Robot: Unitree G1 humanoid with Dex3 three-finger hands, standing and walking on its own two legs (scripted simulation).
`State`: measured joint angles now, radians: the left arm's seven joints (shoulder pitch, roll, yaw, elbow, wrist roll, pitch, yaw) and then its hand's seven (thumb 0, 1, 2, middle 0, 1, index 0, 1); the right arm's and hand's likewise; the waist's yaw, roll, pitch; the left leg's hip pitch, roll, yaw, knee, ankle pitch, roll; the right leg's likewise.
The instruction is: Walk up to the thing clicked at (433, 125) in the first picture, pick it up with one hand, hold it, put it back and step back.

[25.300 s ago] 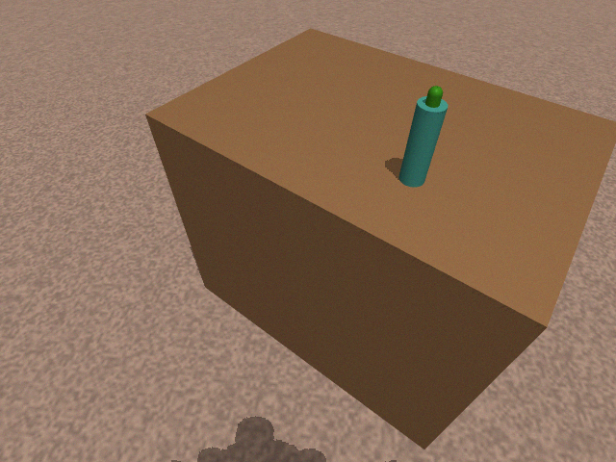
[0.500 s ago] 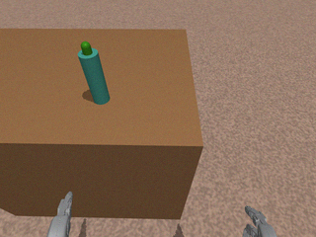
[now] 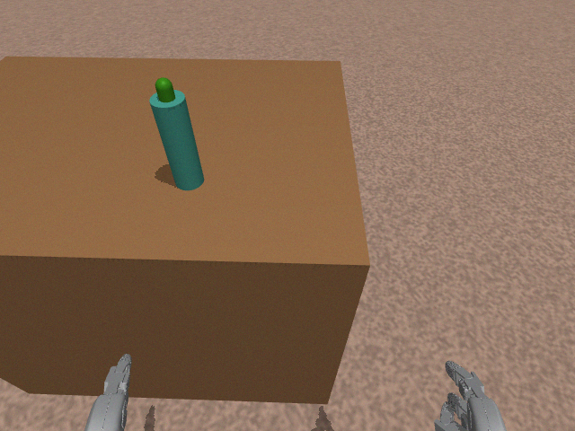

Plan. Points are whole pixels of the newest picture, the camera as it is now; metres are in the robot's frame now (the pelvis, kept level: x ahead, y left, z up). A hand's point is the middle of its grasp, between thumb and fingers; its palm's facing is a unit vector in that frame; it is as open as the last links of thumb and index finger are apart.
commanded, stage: home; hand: left
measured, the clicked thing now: (177, 136) +0.55 +0.19 +0.13
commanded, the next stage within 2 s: stand in 1.28 s
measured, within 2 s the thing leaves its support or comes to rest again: neither
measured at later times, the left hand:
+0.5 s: hand (156, 430) +0.17 +0.18 -0.05, palm faces +0.11 -0.95 -0.28, open 17.5 cm
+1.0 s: hand (157, 428) +0.17 +0.18 -0.05, palm faces +0.11 -0.95 -0.28, open 17.6 cm
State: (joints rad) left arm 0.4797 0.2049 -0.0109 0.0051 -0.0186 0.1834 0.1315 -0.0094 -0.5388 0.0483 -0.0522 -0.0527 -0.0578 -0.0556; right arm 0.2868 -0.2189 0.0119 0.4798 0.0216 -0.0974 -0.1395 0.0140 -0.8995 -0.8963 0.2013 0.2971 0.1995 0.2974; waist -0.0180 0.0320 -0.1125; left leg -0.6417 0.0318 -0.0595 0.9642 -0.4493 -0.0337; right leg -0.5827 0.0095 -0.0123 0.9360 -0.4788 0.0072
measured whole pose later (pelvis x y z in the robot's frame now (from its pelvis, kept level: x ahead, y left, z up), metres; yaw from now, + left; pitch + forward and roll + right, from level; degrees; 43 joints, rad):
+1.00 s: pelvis +0.00 +0.00 +0.00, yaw +0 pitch +8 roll -2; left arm 0.49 0.21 -0.01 -0.02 -0.02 0.23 0.13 -0.01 -0.58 0.03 -0.05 -0.05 -0.05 -0.05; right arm 0.29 -0.22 0.02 0.49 0.01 -0.12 -0.16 0.01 -0.90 -0.90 0.20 0.30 0.20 0.30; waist -0.02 0.04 -0.12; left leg -0.65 0.03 -0.06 0.97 -0.45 -0.03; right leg -0.59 0.01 -0.01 0.94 -0.48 0.01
